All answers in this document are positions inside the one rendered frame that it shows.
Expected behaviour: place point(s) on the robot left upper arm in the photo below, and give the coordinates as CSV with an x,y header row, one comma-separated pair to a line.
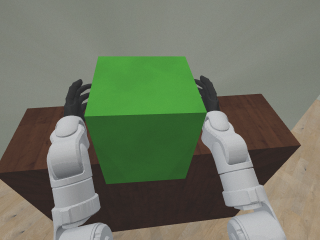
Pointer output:
x,y
95,231

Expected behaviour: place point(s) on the left robot hand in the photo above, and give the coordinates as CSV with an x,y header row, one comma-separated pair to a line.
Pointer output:
x,y
74,99

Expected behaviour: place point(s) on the pedestal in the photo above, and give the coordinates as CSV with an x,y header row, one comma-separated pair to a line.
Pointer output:
x,y
146,204

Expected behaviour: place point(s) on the robot right upper arm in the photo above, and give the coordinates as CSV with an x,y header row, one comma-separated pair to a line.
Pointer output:
x,y
259,225

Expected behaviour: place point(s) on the right robot hand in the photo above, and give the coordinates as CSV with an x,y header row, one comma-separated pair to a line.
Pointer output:
x,y
208,94

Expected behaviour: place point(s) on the carton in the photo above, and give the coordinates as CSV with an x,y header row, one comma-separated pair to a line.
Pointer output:
x,y
144,115

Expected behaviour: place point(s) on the robot right forearm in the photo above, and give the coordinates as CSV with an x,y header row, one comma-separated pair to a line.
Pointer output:
x,y
234,166

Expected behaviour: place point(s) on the robot left forearm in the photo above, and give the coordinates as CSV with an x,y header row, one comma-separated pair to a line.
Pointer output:
x,y
70,175

